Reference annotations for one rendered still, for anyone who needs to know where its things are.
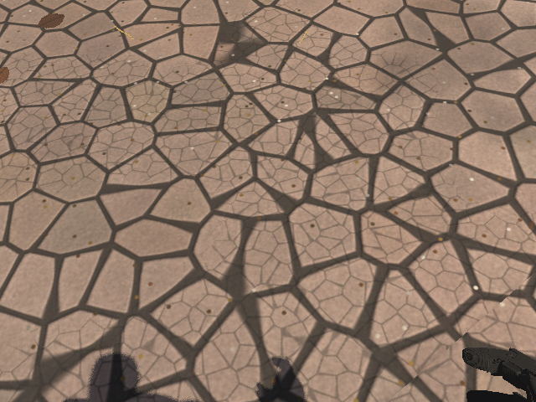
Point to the robot right hand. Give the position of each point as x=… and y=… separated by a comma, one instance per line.
x=515, y=367

